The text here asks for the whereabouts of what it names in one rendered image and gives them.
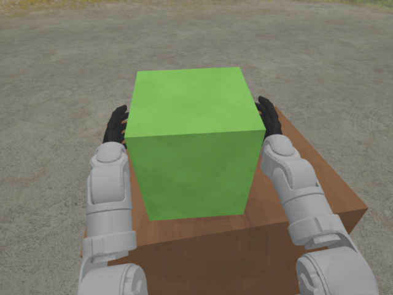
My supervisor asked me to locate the robot left upper arm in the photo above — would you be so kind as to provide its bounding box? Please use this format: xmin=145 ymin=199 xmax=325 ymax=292
xmin=78 ymin=263 xmax=148 ymax=295

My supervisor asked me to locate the pedestal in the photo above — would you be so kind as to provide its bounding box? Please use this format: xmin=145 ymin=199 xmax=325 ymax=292
xmin=80 ymin=106 xmax=368 ymax=295

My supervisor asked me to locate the robot right forearm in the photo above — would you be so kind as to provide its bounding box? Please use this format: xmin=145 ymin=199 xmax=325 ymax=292
xmin=260 ymin=135 xmax=379 ymax=294

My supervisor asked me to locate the left robot hand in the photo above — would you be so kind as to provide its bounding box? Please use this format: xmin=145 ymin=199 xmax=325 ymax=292
xmin=103 ymin=105 xmax=129 ymax=149

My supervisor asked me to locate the right robot hand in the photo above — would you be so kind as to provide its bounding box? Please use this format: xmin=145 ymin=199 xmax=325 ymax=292
xmin=255 ymin=96 xmax=282 ymax=142

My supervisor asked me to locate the robot right upper arm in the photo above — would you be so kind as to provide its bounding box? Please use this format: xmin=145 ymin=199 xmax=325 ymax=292
xmin=296 ymin=246 xmax=379 ymax=295

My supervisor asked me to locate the robot left forearm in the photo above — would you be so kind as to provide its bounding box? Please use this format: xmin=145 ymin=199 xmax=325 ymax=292
xmin=77 ymin=142 xmax=137 ymax=295

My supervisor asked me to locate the carton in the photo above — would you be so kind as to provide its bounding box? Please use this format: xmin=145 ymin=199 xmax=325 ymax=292
xmin=124 ymin=67 xmax=266 ymax=221

